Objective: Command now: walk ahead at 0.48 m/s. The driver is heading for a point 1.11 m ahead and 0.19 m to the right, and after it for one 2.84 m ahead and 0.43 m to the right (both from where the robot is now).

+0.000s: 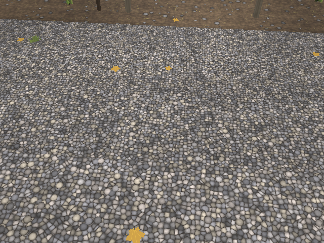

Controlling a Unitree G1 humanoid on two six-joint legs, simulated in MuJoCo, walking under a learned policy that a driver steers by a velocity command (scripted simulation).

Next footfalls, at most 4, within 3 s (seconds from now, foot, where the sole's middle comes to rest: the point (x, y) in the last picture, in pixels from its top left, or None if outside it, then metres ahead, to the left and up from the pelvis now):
0.54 left None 0.48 0.18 -0.93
1.10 right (182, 199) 0.78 -0.11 -0.93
1.48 left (147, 177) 0.92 0.06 -0.93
1.84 right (199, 187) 0.85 -0.21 -0.93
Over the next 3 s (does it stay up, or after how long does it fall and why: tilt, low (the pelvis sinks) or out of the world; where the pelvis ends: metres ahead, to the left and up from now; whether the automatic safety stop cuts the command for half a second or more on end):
stays up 1.48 -0.31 -0.33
